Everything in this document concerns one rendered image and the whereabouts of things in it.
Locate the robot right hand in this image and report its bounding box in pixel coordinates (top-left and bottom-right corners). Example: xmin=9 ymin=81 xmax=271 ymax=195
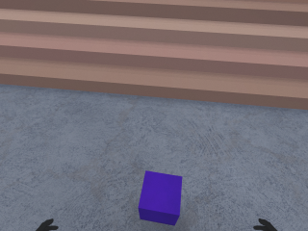
xmin=253 ymin=218 xmax=277 ymax=231

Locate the robot left hand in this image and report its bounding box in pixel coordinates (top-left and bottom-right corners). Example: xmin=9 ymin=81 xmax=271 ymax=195
xmin=36 ymin=218 xmax=59 ymax=231

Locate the carton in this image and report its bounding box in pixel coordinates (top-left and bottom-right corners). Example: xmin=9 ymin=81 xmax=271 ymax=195
xmin=138 ymin=170 xmax=183 ymax=226

